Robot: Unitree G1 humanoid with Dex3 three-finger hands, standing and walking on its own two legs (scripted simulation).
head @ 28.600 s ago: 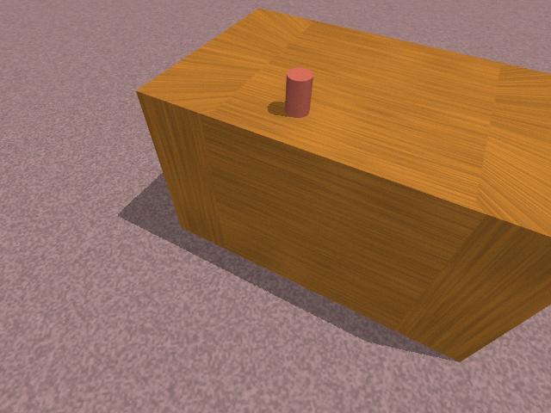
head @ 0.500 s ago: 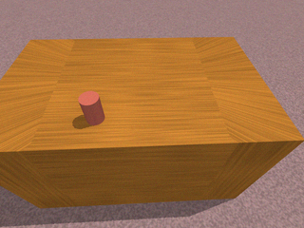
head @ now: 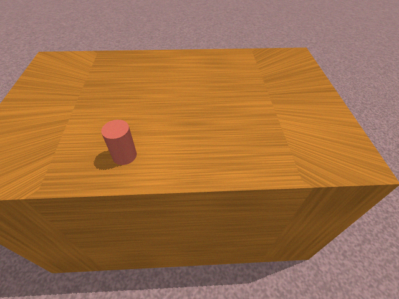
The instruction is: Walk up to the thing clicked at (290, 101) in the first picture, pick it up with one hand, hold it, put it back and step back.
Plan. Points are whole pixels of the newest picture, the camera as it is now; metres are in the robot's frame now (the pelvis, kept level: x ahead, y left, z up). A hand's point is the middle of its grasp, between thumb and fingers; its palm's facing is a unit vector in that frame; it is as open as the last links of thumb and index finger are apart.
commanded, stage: stand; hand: left
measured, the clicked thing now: (120, 143) +0.50 +0.22 -0.03
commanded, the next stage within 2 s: step back in 0.48 s
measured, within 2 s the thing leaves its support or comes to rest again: neither
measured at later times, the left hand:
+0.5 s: hand out of the picture +0.07 +0.25 -0.16, palm faces -0.02 -0.94 -0.34, open 7.4 cm
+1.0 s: hand out of the picture +0.06 +0.30 -0.18, palm faces -0.06 -0.93 -0.36, open 7.3 cm
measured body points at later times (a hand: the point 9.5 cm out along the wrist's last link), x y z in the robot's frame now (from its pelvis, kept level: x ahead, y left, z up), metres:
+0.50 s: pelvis +0.00 +0.00 +0.00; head +0.01 -0.01 +0.45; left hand +0.07 +0.30 -0.13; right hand +0.07 -0.30 -0.14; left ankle +0.00 +0.13 -0.75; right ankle -0.01 -0.13 -0.75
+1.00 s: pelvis -0.08 +0.04 -0.02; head +0.00 +0.06 +0.42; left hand +0.07 +0.34 -0.16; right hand -0.03 -0.28 -0.13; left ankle -0.06 +0.14 -0.75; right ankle -0.10 -0.11 -0.67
